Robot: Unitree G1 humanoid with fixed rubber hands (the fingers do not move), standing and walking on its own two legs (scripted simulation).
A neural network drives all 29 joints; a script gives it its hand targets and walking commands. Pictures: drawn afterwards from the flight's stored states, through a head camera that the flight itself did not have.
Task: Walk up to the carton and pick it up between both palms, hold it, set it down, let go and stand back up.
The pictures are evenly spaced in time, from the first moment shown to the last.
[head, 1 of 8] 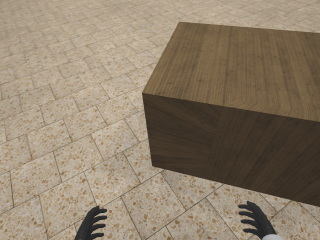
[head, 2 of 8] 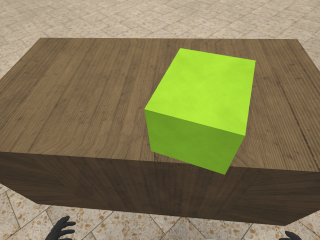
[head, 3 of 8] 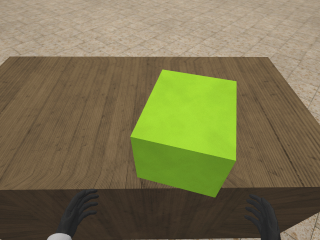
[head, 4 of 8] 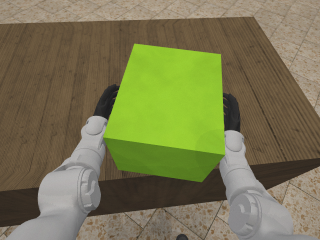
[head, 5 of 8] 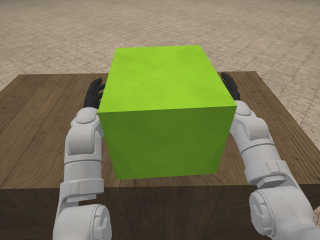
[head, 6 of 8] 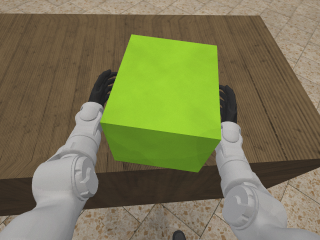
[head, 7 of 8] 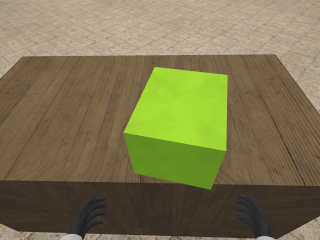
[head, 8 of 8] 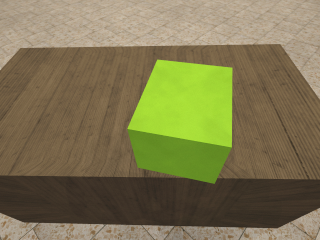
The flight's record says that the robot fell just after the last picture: no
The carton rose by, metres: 0.19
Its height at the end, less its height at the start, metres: +0.00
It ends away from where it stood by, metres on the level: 0.02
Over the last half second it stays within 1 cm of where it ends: yes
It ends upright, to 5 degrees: yes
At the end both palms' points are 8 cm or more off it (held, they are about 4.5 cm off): yes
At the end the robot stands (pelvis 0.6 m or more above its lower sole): yes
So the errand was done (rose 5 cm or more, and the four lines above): yes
